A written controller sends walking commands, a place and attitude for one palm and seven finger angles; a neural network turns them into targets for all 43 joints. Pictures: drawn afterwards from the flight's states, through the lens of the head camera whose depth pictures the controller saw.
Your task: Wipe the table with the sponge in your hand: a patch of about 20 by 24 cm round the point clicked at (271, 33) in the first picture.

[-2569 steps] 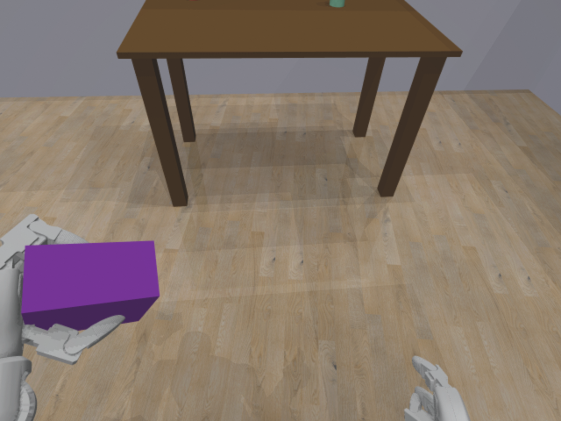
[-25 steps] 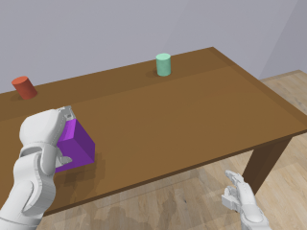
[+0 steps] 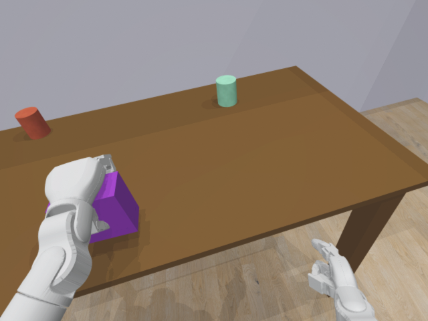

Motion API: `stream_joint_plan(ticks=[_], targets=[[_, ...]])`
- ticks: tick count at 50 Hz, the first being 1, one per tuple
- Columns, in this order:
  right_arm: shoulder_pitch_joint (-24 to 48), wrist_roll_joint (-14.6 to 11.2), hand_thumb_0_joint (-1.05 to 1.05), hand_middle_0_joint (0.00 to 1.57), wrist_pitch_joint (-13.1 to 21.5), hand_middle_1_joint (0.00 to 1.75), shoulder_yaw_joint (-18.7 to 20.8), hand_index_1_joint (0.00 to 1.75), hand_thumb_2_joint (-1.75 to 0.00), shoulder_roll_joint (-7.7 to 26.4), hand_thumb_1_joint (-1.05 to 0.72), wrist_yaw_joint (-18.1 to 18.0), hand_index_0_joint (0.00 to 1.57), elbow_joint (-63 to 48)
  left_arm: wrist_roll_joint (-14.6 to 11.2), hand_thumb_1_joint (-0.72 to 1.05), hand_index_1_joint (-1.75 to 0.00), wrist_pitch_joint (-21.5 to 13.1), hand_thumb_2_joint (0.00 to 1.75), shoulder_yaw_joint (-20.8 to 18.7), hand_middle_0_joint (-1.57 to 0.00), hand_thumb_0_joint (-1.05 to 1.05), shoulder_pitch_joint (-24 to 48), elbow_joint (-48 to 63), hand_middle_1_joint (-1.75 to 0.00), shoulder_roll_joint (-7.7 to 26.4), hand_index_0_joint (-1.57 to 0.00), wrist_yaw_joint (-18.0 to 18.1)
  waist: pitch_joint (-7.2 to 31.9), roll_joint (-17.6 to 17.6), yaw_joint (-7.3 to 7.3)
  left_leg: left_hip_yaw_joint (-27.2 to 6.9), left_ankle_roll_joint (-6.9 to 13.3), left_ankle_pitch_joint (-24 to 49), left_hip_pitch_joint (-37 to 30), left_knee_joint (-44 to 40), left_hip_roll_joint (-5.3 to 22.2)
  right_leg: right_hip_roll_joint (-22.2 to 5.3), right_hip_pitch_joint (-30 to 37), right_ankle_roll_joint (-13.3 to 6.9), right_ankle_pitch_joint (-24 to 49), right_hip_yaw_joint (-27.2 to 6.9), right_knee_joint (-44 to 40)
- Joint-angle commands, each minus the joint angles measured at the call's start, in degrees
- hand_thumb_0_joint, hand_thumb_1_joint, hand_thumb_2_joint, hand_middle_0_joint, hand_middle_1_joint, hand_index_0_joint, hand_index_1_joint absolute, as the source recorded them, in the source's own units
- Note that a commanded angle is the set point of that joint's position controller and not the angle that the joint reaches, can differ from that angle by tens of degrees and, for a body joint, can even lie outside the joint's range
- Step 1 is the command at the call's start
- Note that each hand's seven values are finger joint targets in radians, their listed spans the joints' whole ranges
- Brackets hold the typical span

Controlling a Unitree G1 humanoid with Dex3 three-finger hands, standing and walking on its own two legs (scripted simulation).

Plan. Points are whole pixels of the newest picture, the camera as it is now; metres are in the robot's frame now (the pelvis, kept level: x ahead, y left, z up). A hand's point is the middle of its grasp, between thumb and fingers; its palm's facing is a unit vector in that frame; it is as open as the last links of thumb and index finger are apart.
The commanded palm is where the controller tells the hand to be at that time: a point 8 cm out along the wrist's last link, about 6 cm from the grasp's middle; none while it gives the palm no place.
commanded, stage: move the sponge above the wiping area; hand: left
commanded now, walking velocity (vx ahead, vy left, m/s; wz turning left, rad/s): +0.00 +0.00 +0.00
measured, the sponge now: (102, 215) +0.26 +0.27 +0.08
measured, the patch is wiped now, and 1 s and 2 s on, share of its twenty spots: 0.00 0.00 0.00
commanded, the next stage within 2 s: lower the sponge onto the table in 1.48 s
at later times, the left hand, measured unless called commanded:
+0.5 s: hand (100, 203) +0.27 +0.26 +0.11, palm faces +0.06 -0.08 -0.99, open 10.4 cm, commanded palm +0.23 +0.26 +0.19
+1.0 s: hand (97, 202) +0.26 +0.26 +0.12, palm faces +0.09 -0.09 -0.99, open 10.4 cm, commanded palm +0.22 +0.26 +0.20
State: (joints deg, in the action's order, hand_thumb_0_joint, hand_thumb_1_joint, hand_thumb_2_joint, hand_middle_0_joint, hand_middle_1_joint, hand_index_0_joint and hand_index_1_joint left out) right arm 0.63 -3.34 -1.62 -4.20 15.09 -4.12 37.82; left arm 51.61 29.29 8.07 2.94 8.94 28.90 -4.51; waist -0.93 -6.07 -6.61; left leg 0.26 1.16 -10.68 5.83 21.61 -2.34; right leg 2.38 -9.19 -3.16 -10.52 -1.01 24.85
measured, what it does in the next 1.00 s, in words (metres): stands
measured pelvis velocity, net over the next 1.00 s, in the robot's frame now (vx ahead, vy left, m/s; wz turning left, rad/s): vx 0.01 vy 0.00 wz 0.00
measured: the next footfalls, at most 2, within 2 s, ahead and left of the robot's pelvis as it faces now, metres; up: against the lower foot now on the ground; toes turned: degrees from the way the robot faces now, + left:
none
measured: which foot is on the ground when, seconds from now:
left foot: down 0.00-1.00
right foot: down 0.00-1.00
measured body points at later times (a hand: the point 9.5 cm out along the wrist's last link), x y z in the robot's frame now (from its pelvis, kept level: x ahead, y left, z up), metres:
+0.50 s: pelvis +0.01 +0.00 +0.00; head -0.01 -0.05 +0.45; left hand +0.26 +0.26 +0.17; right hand +0.27 -0.20 -0.07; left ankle +0.02 +0.11 -0.74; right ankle +0.04 -0.08 -0.74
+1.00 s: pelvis +0.01 +0.00 +0.00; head -0.02 -0.05 +0.45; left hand +0.25 +0.26 +0.18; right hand +0.27 -0.20 -0.07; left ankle +0.02 +0.11 -0.74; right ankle +0.04 -0.08 -0.74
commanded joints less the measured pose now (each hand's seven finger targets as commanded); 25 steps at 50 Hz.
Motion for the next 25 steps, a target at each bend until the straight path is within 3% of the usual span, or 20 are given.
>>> stream_joint_plan(ticks=[1, 2, 4, 5, 6, 7, 8, 10, 11, 12, 14, 15, 16, 17, 20, 21, 22, 25], targets=[[15.82, 0.38, 0.0, 0.2, 2.93, 0.3, 1.84, 0.3, -0.9, 4.77, -0.9, -0.31, 0.2, -10.26, 2.83, 0.1, -1.6, -0.31, 1.3, -12.52, -1.2, 0.0, 17.85, 10.76, -1.6, 16.92, -1.2, 3.18, 11.8, 2.93, -1.46, -4.93, 0.77, 3.91, 1.2, -2.68, 0.01, -1.6, 4.62, -2.56, -3.3, -9.94, -6.04], [15.37, 0.49, 0.0, 0.2, 2.92, 0.3, 1.82, 0.3, -0.9, 4.47, -0.9, -0.26, 0.2, -10.66, 2.55, 0.1, -1.6, -0.22, 1.3, -9.98, -1.2, 0.0, 17.43, 10.14, -1.6, 13.47, -1.2, 3.01, 12.68, 3.84, -1.19, -4.31, 0.97, 4.6, 1.72, -2.36, -0.08, -2.05, 5.73, -2.09, -2.1, -8.0, -5.56], [14.75, 0.56, 0.0, 0.2, 2.65, 0.3, 2.11, 0.3, -0.9, 4.9, -0.9, -0.07, 0.2, -9.95, 2.43, 0.1, -1.6, -0.41, 1.3, -11.51, -1.2, 0.0, 15.45, 9.2, -1.6, 14.83, -1.2, 3.11, 12.82, 3.96, -1.37, -4.52, 0.84, 6.5, 1.32, -1.98, -0.07, -2.07, 5.64, -1.95, 0.23, -8.11, -5.4], [15.03, 0.48, 0.0, 0.2, 2.39, 0.3, 2.14, 0.3, -0.9, 4.7, -0.9, -0.01, 0.2, -10.21, 2.19, 0.1, -1.6, -0.44, 1.3, -10.67, -1.2, 0.0, 15.34, 10.35, -1.6, 13.87, -1.2, 3.01, 12.87, 3.1, -1.3, -4.49, 0.87, 7.46, 1.01, -1.96, -0.08, -2.22, 5.79, -1.89, 1.78, -7.86, -5.14], [15.77, 0.39, 0.0, 0.2, 2.58, 0.3, 1.99, 0.3, -0.9, 4.9, -0.9, -0.09, 0.2, -10.2, 2.66, 0.1, -1.6, -0.15, 1.3, -12.79, -1.2, 0.0, 15.76, 11.16, -1.6, 16.57, -1.2, 3.25, 12.84, 2.49, -1.43, -4.63, 0.89, 6.48, 0.62, -1.9, -0.07, -1.71, 5.2, -2.51, -0.27, -10.07, -5.59], [15.43, 0.48, 0.0, 0.2, 2.8, 0.3, 2.07, 0.3, -0.9, 4.44, -0.9, -0.01, 0.2, -11.01, 2.08, 0.1, -1.6, -0.22, 1.3, -9.77, -1.2, 0.0, 15.32, 11.45, -1.6, 12.58, -1.2, 3.0, 13.61, 3.39, -1.14, -4.17, 1.08, 7.13, 1.06, -1.52, -0.01, -2.24, 6.23, -2.06, 1.2, -7.9, -4.93], [14.8, 0.38, 0.0, 0.2, 2.82, 0.3, 2.17, 0.3, -0.9, 4.66, -0.9, 0.16, 0.2, -10.38, 2.21, 0.1, -1.6, -0.64, 1.3, -10.88, -1.2, 0.0, 14.17, 11.21, -1.6, 13.85, -1.2, 3.02, 13.29, 3.74, -1.06, -4.53, 0.94, 8.26, 0.67, -1.38, -0.02, -2.11, 5.61, -1.97, 2.41, -8.21, -4.94], [14.42, 0.55, 0.0, 0.2, 2.52, 0.3, 2.49, 0.3, -0.9, 4.85, -0.9, 0.27, 0.2, -10.5, 1.9, 0.1, -1.6, -1.03, 1.3, -10.38, -1.2, 0.0, 12.16, 12.43, -1.6, 13.22, -1.2, 2.7, 13.22, 3.17, -1.05, -4.35, 1.08, 9.62, 0.25, -0.93, -0.04, -2.32, 5.87, -1.82, 5.2, -8.16, -4.63], [15.75, 0.46, 0.0, 0.2, 2.74, 0.3, 2.25, 0.3, -0.9, 4.82, -0.9, 0.23, 0.2, -10.87, 1.91, 0.1, -1.6, -0.81, 1.3, -12.03, -1.2, 0.0, 11.39, 13.78, -1.6, 14.94, -1.2, 2.82, 12.42, 2.92, -1.38, -4.79, 1.08, 8.3, 0.07, -1.03, 0.02, -1.83, 5.04, -2.41, 2.68, -10.06, -5.15], [14.89, 0.55, 0.0, 0.2, 2.76, 0.3, 2.23, 0.3, -0.9, 4.63, -0.9, 0.15, 0.2, -10.92, 2.06, 0.1, -1.6, -1.06, 1.3, -8.99, -1.2, 0.0, 12.95, 13.57, -1.6, 11.69, -1.2, 2.61, 13.23, 3.33, -0.55, -4.04, 1.3, 8.96, 0.08, -0.75, 0.06, -2.16, 5.42, -1.99, 3.98, -8.03, -4.68], [13.73, 0.6, 0.0, 0.2, 2.6, 0.3, 2.44, 0.3, -0.9, 5.01, -0.9, -0.12, 0.2, -10.2, 2.0, 0.1, -1.6, -1.54, 1.3, -10.4, -1.2, 0.0, 12.06, 11.38, -1.6, 13.54, -1.2, 2.75, 11.65, 4.98, -0.45, -4.35, 1.28, 8.33, 0.16, -0.9, 0.03, -2.14, 4.3, -1.58, 3.26, -8.11, -5.51], [13.63, 0.54, 0.0, 0.2, 2.4, 0.3, 2.41, 0.3, -0.9, 4.98, -0.9, -0.26, 0.2, -10.14, 2.14, 0.1, -1.6, -1.71, 1.3, -10.12, -1.2, 0.0, 13.22, 11.32, -1.6, 13.44, -1.2, 2.9, 11.02, 3.79, -0.34, -4.46, 1.16, 7.69, 0.34, -1.34, 0.05, -2.2, 3.93, -1.57, 2.43, -7.9, -5.68], [14.88, 0.33, 0.0, 0.2, 2.8, 0.3, 2.13, 0.3, -0.9, 4.96, -0.9, -0.46, 0.2, -10.42, 2.52, 0.1, -1.6, -1.78, 1.3, -11.05, -1.2, 0.0, 15.61, 12.5, -1.6, 15.15, -1.2, 3.19, 10.1, 3.26, -0.29, -4.64, 1.22, 6.24, -0.18, -1.42, -0.03, -1.61, 2.73, -2.24, -0.44, -10.01, -6.51], [14.12, 0.46, 0.0, 0.2, 3.12, 0.3, 2.25, 0.3, -0.9, 4.65, -0.9, -0.55, 0.2, -10.63, 2.48, 0.1, -1.6, -2.31, 1.3, -8.41, -1.2, 0.0, 17.06, 12.43, -1.6, 12.02, -1.2, 3.3, 11.77, 2.29, 0.03, -4.12, 1.38, 6.74, -0.32, -1.12, -0.07, -2.06, 3.74, -2.02, 0.64, -8.15, -6.0], [13.0, 0.72, 0.0, 0.2, 3.36, 0.3, 2.78, 0.3, -0.9, 4.84, -0.9, -0.61, 0.2, -10.04, 2.66, 0.1, -1.6, -4.11, 1.3, -10.07, -1.2, 0.0, 15.1, 12.78, -1.6, 13.57, -1.2, 4.06, 13.28, 1.86, -0.54, -4.55, 1.16, 8.91, -1.36, -1.28, -0.16, -1.91, 4.89, -1.96, 3.33, -7.93, -5.63], [14.4, 0.72, 0.0, 0.2, 3.77, 0.3, 2.45, 0.3, -0.9, 4.65, -0.9, -0.62, 0.2, -10.56, 2.8, 0.1, -1.6, -3.99, 1.3, -11.29, -1.2, 0.0, 15.07, 13.83, -1.6, 14.88, -1.2, 4.46, 12.62, 1.69, -1.04, -4.86, 1.15, 7.77, -1.55, -1.46, -0.13, -1.62, 4.44, -2.6, 1.16, -10.08, -6.24], [13.43, 0.83, 0.0, 0.2, 3.87, 0.3, 2.61, 0.3, -0.9, 4.38, -0.9, -0.59, 0.2, -10.43, 2.74, 0.1, -1.6, -4.14, 1.3, -9.06, -1.2, 0.0, 15.41, 13.02, -1.6, 11.74, -1.2, 4.63, 13.66, 2.43, -0.45, -4.23, 1.3, 8.74, -1.25, -1.25, 0.01, -1.85, 5.24, -2.23, 2.81, -7.75, -5.56], [13.11, 0.75, 0.0, 0.2, 3.22, 0.3, 2.81, 0.3, -0.9, 4.64, -0.9, -0.16, 0.2, -9.79, 2.4, 0.1, -1.6, -3.55, 1.3, -9.54, -1.2, 0.0, 12.64, 11.1, -1.6, 11.61, -1.2, 5.29, 12.61, 3.13, -0.8, -4.5, 0.83, 10.1, -0.68, -1.86, 0.12, -1.95, 5.44, -1.91, 5.09, -7.27, -5.54]])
